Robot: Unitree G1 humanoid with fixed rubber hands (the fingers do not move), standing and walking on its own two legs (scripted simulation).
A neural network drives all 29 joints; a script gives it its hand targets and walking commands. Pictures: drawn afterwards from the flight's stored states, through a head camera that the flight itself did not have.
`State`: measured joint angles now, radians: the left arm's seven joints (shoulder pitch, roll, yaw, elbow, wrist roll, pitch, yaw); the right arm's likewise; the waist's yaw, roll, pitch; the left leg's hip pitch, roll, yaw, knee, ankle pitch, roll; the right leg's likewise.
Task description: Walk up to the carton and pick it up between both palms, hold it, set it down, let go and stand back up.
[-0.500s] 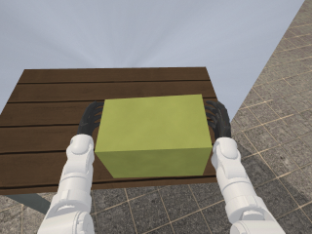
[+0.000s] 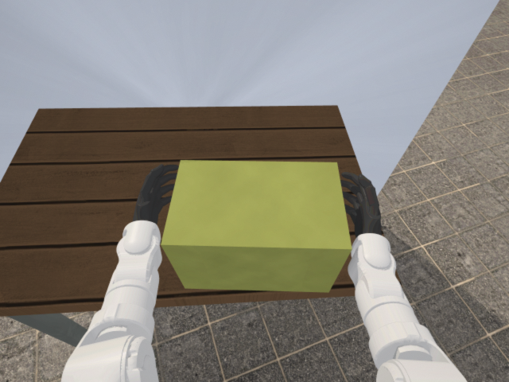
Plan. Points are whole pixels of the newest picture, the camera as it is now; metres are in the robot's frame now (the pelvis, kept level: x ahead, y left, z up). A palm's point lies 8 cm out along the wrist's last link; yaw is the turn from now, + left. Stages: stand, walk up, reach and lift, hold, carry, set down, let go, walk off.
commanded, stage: set down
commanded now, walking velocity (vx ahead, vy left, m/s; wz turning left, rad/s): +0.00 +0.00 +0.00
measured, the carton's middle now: (257, 228) +0.37 +0.01 -0.01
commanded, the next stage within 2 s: none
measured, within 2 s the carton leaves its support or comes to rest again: neither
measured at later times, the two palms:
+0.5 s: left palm (151, 212) +0.37 +0.19 +0.02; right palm (364, 232) +0.35 -0.16 +0.02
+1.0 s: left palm (138, 225) +0.36 +0.22 -0.01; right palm (362, 234) +0.36 -0.17 +0.00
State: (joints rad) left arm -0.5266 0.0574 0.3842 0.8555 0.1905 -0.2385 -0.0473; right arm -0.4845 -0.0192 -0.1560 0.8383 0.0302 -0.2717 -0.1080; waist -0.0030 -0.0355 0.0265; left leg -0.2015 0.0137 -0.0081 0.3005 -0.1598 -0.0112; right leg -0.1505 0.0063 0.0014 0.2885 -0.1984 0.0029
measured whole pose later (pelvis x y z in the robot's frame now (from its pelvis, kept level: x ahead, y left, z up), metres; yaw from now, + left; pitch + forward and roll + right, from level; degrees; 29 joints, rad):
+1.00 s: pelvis +0.00 +0.01 -0.01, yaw +0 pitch +13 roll -1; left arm -0.60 0.14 0.30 1.17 0.03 -0.41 0.04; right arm -0.50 -0.15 0.00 1.04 0.11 -0.40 -0.09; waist 0.01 -0.04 -0.11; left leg -0.46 0.02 -0.01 0.45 -0.21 -0.01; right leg -0.38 0.01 0.00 0.39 -0.23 0.00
